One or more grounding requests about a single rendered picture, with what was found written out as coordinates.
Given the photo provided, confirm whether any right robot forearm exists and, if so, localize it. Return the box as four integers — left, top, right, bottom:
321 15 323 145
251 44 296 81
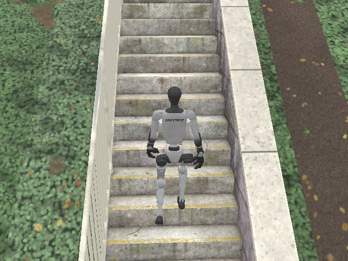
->
194 132 204 157

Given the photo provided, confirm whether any left robot thigh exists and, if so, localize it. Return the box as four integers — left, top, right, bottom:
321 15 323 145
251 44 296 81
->
156 152 167 189

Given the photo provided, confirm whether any robot right upper arm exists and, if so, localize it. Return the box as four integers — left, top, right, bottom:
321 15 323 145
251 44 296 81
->
186 110 200 140

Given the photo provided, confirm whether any robot thigh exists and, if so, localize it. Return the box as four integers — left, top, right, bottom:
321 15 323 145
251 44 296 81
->
178 150 193 175
156 152 167 189

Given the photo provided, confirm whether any robot left upper arm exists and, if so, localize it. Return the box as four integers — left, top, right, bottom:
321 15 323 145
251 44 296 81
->
150 110 163 139

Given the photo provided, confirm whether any right robot thigh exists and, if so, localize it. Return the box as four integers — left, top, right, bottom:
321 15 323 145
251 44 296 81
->
178 150 193 175

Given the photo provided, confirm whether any left robot forearm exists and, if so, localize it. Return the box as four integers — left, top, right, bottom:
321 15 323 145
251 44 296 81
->
147 131 156 150

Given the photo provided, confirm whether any robot right hand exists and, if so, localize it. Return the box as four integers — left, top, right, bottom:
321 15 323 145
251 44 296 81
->
192 154 204 169

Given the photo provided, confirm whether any robot left hand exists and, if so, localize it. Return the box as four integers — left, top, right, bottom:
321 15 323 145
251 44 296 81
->
147 148 159 158

